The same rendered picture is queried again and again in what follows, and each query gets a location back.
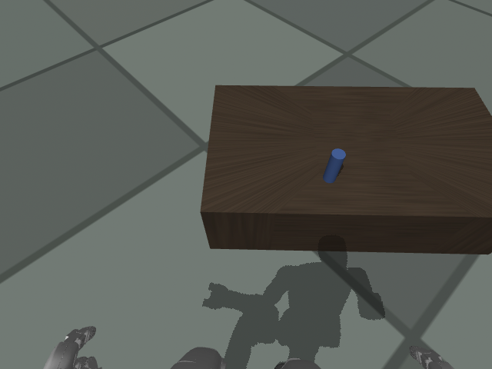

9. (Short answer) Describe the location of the can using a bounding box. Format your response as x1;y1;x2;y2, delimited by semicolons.
323;148;346;183

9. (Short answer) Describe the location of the left robot hand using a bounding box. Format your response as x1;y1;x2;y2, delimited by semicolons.
43;326;102;369

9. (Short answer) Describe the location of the right robot hand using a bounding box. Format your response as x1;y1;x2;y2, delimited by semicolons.
409;346;453;369

